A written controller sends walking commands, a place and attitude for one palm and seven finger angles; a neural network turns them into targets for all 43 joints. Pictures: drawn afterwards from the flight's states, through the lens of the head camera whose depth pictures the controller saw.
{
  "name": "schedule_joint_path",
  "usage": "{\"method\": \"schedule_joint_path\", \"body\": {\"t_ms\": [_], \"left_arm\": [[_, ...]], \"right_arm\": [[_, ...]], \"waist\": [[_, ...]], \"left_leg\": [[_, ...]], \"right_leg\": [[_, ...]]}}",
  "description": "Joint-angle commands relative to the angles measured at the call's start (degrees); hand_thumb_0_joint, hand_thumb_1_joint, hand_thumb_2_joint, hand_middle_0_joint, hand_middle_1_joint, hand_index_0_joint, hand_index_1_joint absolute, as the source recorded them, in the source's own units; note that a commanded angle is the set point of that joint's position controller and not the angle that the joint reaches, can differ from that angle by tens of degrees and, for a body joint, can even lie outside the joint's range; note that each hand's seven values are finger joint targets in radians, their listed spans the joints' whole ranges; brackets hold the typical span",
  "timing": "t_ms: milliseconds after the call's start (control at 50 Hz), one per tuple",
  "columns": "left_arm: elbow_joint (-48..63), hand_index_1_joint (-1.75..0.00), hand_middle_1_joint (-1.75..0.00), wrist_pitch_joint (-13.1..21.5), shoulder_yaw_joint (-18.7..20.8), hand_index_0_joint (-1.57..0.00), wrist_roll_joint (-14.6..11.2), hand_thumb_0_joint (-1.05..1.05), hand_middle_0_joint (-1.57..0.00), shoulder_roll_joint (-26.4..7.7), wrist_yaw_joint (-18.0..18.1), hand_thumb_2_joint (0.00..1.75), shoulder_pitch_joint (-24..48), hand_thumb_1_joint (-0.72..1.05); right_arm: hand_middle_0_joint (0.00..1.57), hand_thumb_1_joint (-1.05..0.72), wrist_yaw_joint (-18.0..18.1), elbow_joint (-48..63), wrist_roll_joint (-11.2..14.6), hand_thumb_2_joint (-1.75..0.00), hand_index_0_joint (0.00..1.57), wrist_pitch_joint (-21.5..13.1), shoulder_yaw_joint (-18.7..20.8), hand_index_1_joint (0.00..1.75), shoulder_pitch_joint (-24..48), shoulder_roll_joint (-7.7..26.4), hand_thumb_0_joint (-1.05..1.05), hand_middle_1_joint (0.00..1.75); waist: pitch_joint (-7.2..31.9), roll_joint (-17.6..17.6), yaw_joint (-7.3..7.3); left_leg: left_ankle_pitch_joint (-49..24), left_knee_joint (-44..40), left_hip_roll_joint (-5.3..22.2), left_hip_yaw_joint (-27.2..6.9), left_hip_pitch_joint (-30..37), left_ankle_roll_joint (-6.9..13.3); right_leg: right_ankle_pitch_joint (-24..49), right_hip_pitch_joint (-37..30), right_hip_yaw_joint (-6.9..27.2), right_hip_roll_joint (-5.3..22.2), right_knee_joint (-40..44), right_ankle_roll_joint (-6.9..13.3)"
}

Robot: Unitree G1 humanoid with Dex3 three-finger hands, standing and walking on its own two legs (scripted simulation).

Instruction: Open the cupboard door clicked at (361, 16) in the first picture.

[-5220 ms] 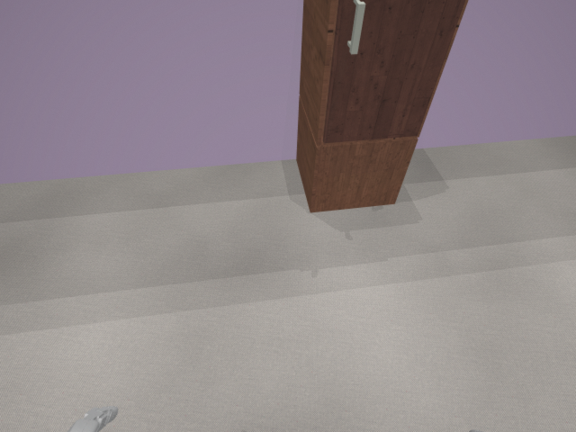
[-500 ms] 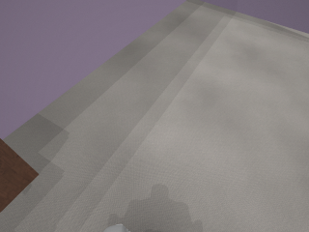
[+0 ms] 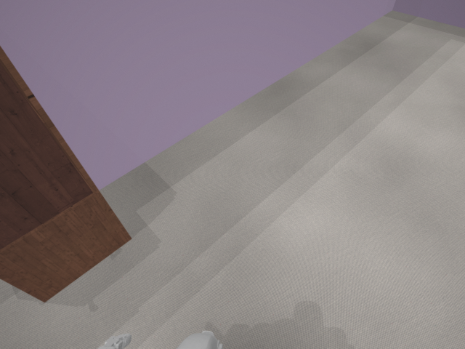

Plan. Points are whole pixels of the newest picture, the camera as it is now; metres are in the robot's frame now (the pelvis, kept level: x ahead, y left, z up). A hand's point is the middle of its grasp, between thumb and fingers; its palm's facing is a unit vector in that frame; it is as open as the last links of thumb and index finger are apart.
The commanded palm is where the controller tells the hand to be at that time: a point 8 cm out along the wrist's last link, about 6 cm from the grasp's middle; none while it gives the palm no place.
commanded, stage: turn to face it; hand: left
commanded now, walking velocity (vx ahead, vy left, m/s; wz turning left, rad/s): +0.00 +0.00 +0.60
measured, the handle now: out of the picture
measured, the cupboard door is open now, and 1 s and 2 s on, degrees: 0 0 0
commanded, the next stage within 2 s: take the last steps up to it in 1.14 s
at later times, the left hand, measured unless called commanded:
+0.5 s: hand out of the picture -0.03 +0.27 -0.17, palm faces +0.34 -0.90 -0.26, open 7.4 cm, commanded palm none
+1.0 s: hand out of the picture -0.06 +0.20 -0.13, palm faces +0.57 -0.77 -0.29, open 7.4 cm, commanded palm none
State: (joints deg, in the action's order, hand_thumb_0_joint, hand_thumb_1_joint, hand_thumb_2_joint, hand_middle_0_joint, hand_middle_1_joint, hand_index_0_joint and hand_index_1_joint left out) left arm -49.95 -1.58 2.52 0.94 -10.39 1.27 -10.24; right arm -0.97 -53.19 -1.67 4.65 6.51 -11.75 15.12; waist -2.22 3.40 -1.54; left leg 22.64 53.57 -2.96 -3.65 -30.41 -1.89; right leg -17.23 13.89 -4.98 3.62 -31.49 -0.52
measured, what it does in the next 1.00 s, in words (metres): steps on the spot, turning left: left foot, then right foot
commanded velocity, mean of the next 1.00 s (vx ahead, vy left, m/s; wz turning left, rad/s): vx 0.00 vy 0.00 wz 0.56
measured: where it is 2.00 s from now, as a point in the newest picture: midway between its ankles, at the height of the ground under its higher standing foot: outside the picture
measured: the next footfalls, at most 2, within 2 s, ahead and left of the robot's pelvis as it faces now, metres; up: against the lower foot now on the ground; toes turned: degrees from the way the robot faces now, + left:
left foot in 0.32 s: +0.00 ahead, +0.15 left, +0.00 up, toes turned +19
right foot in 0.78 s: +0.08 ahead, -0.08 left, +0.00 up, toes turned +27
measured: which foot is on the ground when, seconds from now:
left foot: up 0.00-0.30, down 0.32-0.78, up 0.80-1.00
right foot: down 0.00-0.32, up 0.34-0.76, down 0.78-1.00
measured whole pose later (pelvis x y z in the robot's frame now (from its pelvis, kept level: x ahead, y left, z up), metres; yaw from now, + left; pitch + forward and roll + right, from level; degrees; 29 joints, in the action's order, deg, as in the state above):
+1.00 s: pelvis -0.02 -0.01 +0.01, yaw +37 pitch -1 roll +2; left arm -50.1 -1.2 1.5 0.8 -10.4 1.3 -11.7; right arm -1.6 -54.4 -1.5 5.0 5.8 -13.5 15.8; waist -3.9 2.8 -2.1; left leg 20.1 66.7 0.4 -1.8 -29.0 -4.2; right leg -15.3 11.6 -8.8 5.3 -28.0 0.5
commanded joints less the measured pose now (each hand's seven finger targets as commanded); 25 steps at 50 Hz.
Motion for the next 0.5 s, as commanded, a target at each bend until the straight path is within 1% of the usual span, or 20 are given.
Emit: {"method": "schedule_joint_path", "body": {"t_ms": [0,20,60,120,180,200,220,240,260,280,300,320,340,360,380,400,420,440,460,480], "left_arm": [[5.19,-0.30,-0.30,2.05,2.12,-0.20,0.22,0.00,-0.20,-9.97,0.68,0.90,4.01,0.90],[4.89,-0.30,-0.30,2.21,2.13,-0.20,0.32,0.00,-0.20,-9.95,0.69,0.90,2.30,0.90],[3.59,-0.30,-0.30,2.17,2.25,-0.20,0.46,0.00,-0.20,-10.53,0.78,0.90,-1.19,0.90],[2.37,-0.30,-0.30,1.84,2.66,-0.20,0.67,0.00,-0.20,-12.56,0.63,0.90,-4.68,0.90],[1.75,-0.30,-0.30,1.50,3.44,-0.20,0.95,0.00,-0.20,-14.33,0.54,0.90,-5.76,0.90],[1.68,-0.30,-0.30,1.35,3.63,-0.20,0.95,0.00,-0.20,-14.90,0.44,0.90,-5.77,0.90],[1.44,-0.30,-0.30,1.21,3.78,-0.20,0.86,0.00,-0.20,-15.13,0.34,0.90,-5.59,0.90],[1.26,-0.30,-0.30,1.10,3.86,-0.20,0.58,0.00,-0.20,-15.15,0.20,0.90,-5.38,0.90],[1.30,-0.30,-0.30,0.83,3.79,-0.20,0.08,0.00,-0.20,-14.61,0.01,0.90,-5.08,0.90],[2.61,-0.30,-0.30,0.58,3.68,-0.20,-0.40,0.00,-0.20,-12.44,-0.20,0.90,-5.03,0.90],[5.50,-0.30,-0.30,0.55,2.24,-0.20,-0.53,0.00,-0.20,-8.28,-0.61,0.90,-1.82,0.90],[6.30,-0.30,-0.30,-0.13,2.17,-0.20,-0.07,0.00,-0.20,-9.32,-0.22,0.90,1.69,0.90],[5.49,-0.30,-0.30,-0.48,2.31,-0.20,0.15,0.00,-0.20,-8.98,0.05,0.90,3.46,0.90],[4.86,-0.30,-0.30,-0.26,2.53,-0.20,-0.13,0.00,-0.20,-8.83,-0.18,0.90,3.58,0.90],[3.98,-0.30,-0.30,-0.11,2.78,-0.20,-0.12,0.00,-0.20,-9.14,-0.52,0.90,3.33,0.90],[3.29,-0.30,-0.30,-0.18,2.87,-0.20,-0.16,0.00,-0.20,-9.24,-0.70,0.90,1.42,0.90],[2.78,-0.30,-0.30,-0.23,2.88,-0.20,-0.13,0.00,-0.20,-9.15,-0.84,0.90,0.41,0.90],[2.55,-0.30,-0.30,-0.32,2.76,-0.20,-0.19,0.00,-0.20,-9.04,-0.87,0.90,-0.14,0.90],[2.41,-0.30,-0.30,-0.34,2.80,-0.20,-0.17,0.00,-0.20,-9.07,-0.90,0.90,0.00,0.90],[2.62,-0.30,-0.30,-0.43,2.77,-0.20,-0.19,0.00,-0.20,-9.01,-0.78,0.90,0.28,0.90]], "right_arm": [[0.20,-0.90,-0.91,3.78,0.03,-0.90,0.20,-1.14,0.66,0.30,-0.47,4.00,0.00,0.30],[0.20,-0.90,-0.96,3.96,0.20,-0.90,0.20,-1.30,0.51,0.30,-0.44,3.63,0.00,0.30],[0.20,-0.90,-1.05,4.60,0.51,-0.90,0.20,-1.29,0.14,0.30,2.21,3.26,0.00,0.30],[0.20,-0.90,-1.00,5.81,0.56,-0.90,0.20,-1.23,-0.46,0.30,6.13,3.01,0.00,0.30],[0.20,-0.90,-1.01,6.67,0.89,-0.90,0.20,-2.04,-1.29,0.30,7.64,2.45,0.00,0.30],[0.20,-0.90,-0.92,6.63,0.99,-0.90,0.20,-2.29,-1.44,0.30,7.09,2.50,0.00,0.30],[0.20,-0.90,-0.78,6.26,1.00,-0.90,0.20,-2.56,-1.50,0.30,5.86,2.82,0.00,0.30],[0.20,-0.90,-0.69,5.76,0.93,-0.90,0.20,-2.85,-1.32,0.30,3.77,3.41,0.00,0.30],[0.20,-0.90,-0.71,5.23,0.85,-0.90,0.20,-3.21,-0.90,0.30,1.16,5.26,0.00,0.30],[0.20,-0.90,-0.42,4.50,0.53,-0.90,0.20,-3.87,0.46,0.30,-3.19,10.57,0.00,0.30],[0.20,-0.90,0.14,3.77,0.80,-0.90,0.20,-4.07,1.92,0.30,-7.45,16.50,0.00,0.30],[0.20,-0.90,0.49,1.97,0.92,-0.90,0.20,-3.59,1.85,0.30,-10.18,16.46,0.00,0.30],[0.20,-0.90,1.04,1.71,0.75,-0.90,0.20,-3.88,1.25,0.30,-8.53,13.89,0.00,0.30],[0.20,-0.90,1.56,2.76,0.67,-0.90,0.20,-3.99,0.86,0.30,-5.10,12.60,0.00,0.30],[0.20,-0.90,1.63,3.80,0.53,-0.90,0.20,-4.01,0.25,0.30,-1.57,11.15,0.00,0.30],[0.20,-0.90,1.59,4.57,0.45,-0.90,0.20,-4.08,-0.22,0.30,1.12,10.24,0.00,0.30],[0.20,-0.90,1.55,4.93,0.48,-0.90,0.20,-4.15,-0.39,0.30,2.00,9.98,0.00,0.30],[0.20,-0.90,1.54,4.92,0.49,-0.90,0.20,-4.18,-0.38,0.30,2.12,9.87,0.00,0.30],[0.20,-0.90,1.52,4.87,0.57,-0.90,0.20,-4.16,-0.42,0.30,1.87,9.78,0.00,0.30],[0.20,-0.90,1.47,4.83,0.49,-0.90,0.20,-4.10,-0.37,0.30,1.30,9.64,0.00,0.30]], "waist": [[-2.71,-13.93,-1.33],[-1.34,-13.75,-0.80],[-0.17,-13.21,1.08],[0.55,-14.01,3.18],[2.90,-16.26,4.55],[3.72,-16.90,4.57],[4.62,-16.69,4.05],[6.30,-15.72,3.02],[7.53,-11.26,1.45],[11.04,0.77,-1.27],[11.56,16.20,-3.85],[11.72,9.56,-4.74],[9.53,8.27,-4.26],[8.13,8.17,-2.96],[5.85,7.03,-1.87],[5.16,6.56,-0.29],[5.20,6.16,0.16],[5.53,5.67,0.38],[5.68,5.66,0.27],[5.44,4.69,0.04]], "left_leg": [[-3.35,17.23,4.35,2.36,-4.98,-2.02],[-3.28,15.76,4.34,3.11,-5.28,-2.43],[-1.98,11.17,4.77,4.60,-4.74,-2.99],[0.67,3.71,5.25,6.67,-2.27,-3.28],[2.77,-7.71,5.26,9.17,2.93,-2.57],[2.62,-10.46,4.75,10.07,4.94,-2.11],[0.96,-14.61,4.34,10.80,7.28,-1.72],[-3.30,-20.41,3.89,11.22,10.98,-1.27],[-10.60,-27.88,4.16,9.77,18.33,-0.60],[-24.86,-31.66,12.75,-1.98,30.09,3.24],[-51.79,-31.30,26.67,-19.67,36.73,11.26],[-53.09,-29.79,28.33,-16.42,34.51,14.96],[-46.56,-31.05,24.50,-14.41,31.05,13.80],[-40.66,-31.15,22.19,-13.77,28.68,13.11],[-37.85,-31.63,19.34,-10.86,24.90,11.50],[-36.29,-31.98,17.44,-8.96,23.68,10.57],[-35.13,-32.15,16.05,-7.97,22.79,10.07],[-34.08,-32.39,15.46,-7.78,22.97,10.09],[-32.34,-32.92,15.17,-7.99,22.65,10.16],[-30.57,-33.45,15.25,-9.25,22.51,10.52]], "right_leg": [[8.17,1.59,6.47,14.08,15.91,4.38],[12.40,-1.88,4.65,13.82,14.35,4.69],[17.18,-6.13,3.12,14.57,12.95,5.23],[20.71,-8.40,2.01,16.52,11.53,6.46],[27.03,-10.64,0.50,18.32,7.57,6.86],[28.91,-10.96,-0.25,18.45,6.10,6.60],[30.35,-11.36,-1.13,18.25,3.98,5.83],[30.13,-11.12,-2.96,17.55,0.83,4.24],[27.29,-7.05,-4.83,16.37,-5.18,1.74],[14.08,4.62,-6.86,11.89,-16.72,-1.95],[-21.09,20.87,-5.06,4.46,-28.11,-5.90],[-21.64,20.78,0.83,4.72,-33.93,-4.89],[-17.70,21.36,2.66,5.36,-35.63,-4.62],[-13.98,21.65,3.48,5.10,-36.43,-4.87],[-10.39,20.23,4.28,4.76,-36.00,-4.88],[-8.12,18.73,4.16,4.34,-35.08,-5.00],[-6.84,17.47,3.90,3.62,-33.77,-5.12],[-6.20,16.83,3.82,3.07,-31.90,-5.26],[-5.88,15.77,3.83,2.68,-30.17,-5.31],[-5.77,15.55,4.00,2.24,-28.86,-5.35]]}}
